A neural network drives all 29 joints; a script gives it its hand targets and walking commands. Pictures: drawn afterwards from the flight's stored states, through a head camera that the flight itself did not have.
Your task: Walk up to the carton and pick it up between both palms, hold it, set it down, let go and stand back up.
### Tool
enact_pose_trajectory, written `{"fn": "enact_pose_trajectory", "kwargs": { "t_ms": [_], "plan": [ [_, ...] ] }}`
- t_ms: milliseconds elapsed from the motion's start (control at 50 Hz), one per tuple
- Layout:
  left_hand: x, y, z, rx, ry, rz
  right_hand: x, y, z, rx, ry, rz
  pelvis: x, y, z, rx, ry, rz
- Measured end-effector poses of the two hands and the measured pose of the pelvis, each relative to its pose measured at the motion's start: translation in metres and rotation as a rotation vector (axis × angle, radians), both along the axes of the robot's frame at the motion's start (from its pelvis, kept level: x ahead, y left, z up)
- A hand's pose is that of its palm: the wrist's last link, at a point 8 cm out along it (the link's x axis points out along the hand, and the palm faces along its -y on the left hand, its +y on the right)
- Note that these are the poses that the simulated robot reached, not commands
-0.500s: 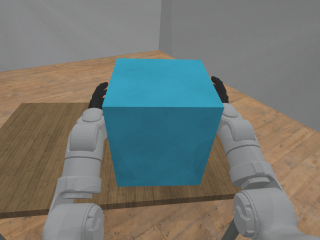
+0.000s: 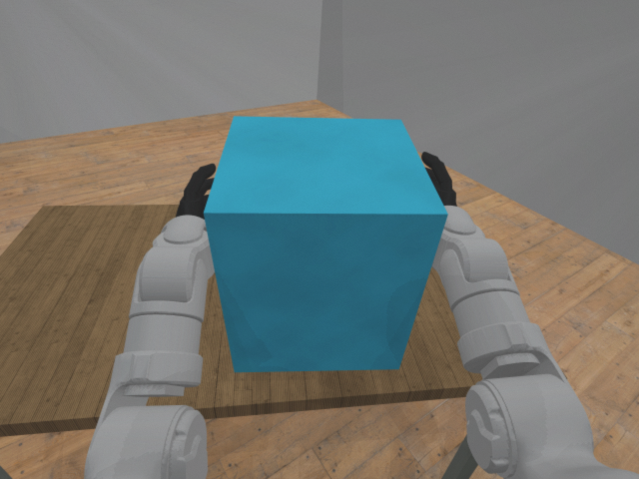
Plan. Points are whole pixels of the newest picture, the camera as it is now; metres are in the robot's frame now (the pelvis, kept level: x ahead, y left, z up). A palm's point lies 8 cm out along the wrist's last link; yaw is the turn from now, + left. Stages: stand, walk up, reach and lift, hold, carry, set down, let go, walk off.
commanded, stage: hold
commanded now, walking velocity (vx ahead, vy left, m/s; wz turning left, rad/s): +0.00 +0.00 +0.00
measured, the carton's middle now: (318, 245) +0.36 +0.02 +0.18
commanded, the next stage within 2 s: set down in 0.46 s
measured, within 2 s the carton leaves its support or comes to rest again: neither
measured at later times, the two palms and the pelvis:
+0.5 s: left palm (193, 225) +0.36 +0.17 +0.21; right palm (438, 213) +0.38 -0.13 +0.23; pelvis +0.00 +0.00 +0.00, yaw +0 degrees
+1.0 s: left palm (203, 228) +0.39 +0.17 +0.18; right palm (428, 220) +0.41 -0.13 +0.20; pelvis +0.02 +0.00 +0.00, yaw +0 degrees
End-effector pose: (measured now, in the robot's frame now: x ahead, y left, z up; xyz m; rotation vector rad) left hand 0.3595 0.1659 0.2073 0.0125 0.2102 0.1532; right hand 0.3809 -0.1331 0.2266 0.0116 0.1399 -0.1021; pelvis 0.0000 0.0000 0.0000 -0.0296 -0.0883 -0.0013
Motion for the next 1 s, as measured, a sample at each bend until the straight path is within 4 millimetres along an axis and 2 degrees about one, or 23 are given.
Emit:
{"fn": "enact_pose_trajectory", "kwargs": {
  "t_ms": [560,700,880,1000],
  "plan": [
    [0.0,0.0,0.001,-0.002,-0.003,0.0,0.0,0.0,0.001,-0.002,-0.003,0.0,0.0,0.0,0.0,0.0,-0.002,0.0],
    [0.005,0.0,0.001,-0.005,-0.055,-0.01,0.003,0.0,0.006,0.001,-0.057,-0.001,0.002,-0.001,0.0,0.001,-0.003,0.0],
    [0.021,0.001,-0.027,0.003,-0.012,-0.032,0.015,0.0,-0.024,0.004,-0.024,-0.01,0.01,-0.004,0.001,0.005,-0.016,0.001],
    [0.033,0.0,-0.029,0.008,-0.048,-0.02,0.029,-0.001,-0.03,0.013,-0.065,-0.007,0.016,-0.004,0.001,0.005,-0.008,0.002]
  ]
}}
